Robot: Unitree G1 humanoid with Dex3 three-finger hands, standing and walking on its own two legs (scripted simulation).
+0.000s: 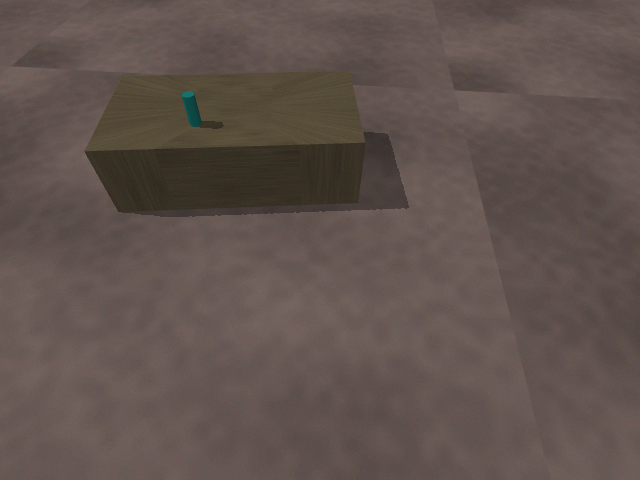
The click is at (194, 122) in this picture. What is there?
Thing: slim round
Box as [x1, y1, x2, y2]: [182, 91, 201, 126]
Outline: 183,92 182,98 190,125 197,126 201,123 194,94 191,91
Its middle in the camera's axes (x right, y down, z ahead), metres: -0.49 -0.51 +1.52
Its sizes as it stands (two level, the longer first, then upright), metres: 0.047 0.047 0.128
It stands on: a support 0.33 m high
